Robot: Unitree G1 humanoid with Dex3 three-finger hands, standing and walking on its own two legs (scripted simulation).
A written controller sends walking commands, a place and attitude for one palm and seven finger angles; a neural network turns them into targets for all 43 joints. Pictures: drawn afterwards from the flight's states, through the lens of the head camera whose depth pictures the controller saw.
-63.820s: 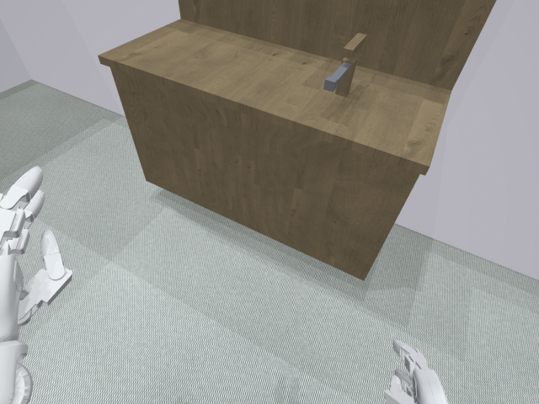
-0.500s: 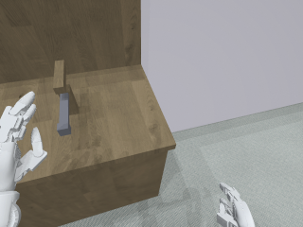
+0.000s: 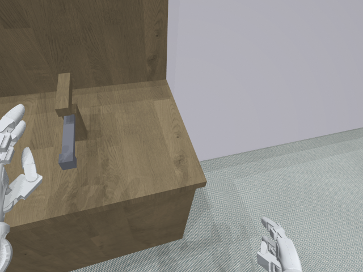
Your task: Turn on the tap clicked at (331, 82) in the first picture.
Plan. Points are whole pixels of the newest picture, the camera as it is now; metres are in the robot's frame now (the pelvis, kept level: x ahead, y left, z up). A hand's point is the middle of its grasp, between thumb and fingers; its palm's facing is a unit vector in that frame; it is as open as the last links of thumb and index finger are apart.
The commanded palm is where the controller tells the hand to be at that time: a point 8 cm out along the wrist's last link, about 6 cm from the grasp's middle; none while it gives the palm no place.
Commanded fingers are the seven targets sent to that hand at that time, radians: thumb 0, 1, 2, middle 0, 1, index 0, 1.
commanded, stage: come to a stop and stand still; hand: left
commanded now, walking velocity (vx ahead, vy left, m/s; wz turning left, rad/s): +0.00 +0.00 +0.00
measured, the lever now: (67, 161) +0.32 +0.28 +0.05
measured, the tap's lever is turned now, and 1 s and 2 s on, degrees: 0 0 0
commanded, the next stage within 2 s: look again from close up in 0.14 s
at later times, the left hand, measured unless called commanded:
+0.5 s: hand (22, 189) +0.20 +0.26 +0.16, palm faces +0.41 -0.85 -0.34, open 7.4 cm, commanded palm +0.14 +0.29 +0.17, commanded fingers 0.00 0.90 0.90 -0.20 -0.30 -0.20 -0.30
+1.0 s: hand (30, 173) +0.22 +0.26 +0.17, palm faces +0.40 -0.84 -0.37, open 7.4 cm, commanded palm +0.14 +0.29 +0.17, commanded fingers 0.00 0.90 0.90 -0.20 -0.30 -0.20 -0.30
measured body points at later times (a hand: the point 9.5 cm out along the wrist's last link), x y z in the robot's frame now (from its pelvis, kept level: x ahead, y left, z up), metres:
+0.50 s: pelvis -0.01 +0.01 +0.00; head +0.00 +0.03 +0.45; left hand +0.17 +0.31 +0.18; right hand +0.17 -0.21 -0.07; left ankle +0.02 +0.07 -0.74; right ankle -0.03 -0.13 -0.74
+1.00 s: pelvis -0.02 +0.01 +0.00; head +0.02 +0.02 +0.44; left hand +0.20 +0.30 +0.19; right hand +0.17 -0.21 -0.07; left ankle +0.02 +0.07 -0.74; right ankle -0.03 -0.13 -0.74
